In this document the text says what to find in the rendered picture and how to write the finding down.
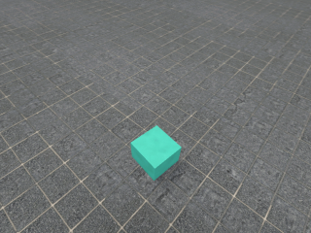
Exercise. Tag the carton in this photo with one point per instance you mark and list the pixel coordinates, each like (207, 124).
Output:
(155, 152)

